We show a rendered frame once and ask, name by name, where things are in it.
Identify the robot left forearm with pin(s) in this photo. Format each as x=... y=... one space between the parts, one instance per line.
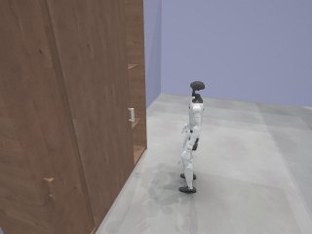
x=193 y=138

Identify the robot left upper arm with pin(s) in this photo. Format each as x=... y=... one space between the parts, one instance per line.
x=197 y=110

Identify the left robot hand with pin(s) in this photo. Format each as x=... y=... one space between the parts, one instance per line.
x=186 y=156

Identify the robot torso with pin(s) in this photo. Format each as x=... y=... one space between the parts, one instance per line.
x=191 y=118

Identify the robot right foot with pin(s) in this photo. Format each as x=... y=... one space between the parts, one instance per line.
x=183 y=176

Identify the handle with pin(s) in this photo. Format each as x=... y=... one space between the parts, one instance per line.
x=132 y=114
x=53 y=188

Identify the right robot hand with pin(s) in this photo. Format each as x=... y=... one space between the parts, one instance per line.
x=185 y=127

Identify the wardrobe door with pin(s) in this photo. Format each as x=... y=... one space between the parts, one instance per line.
x=32 y=79
x=92 y=49

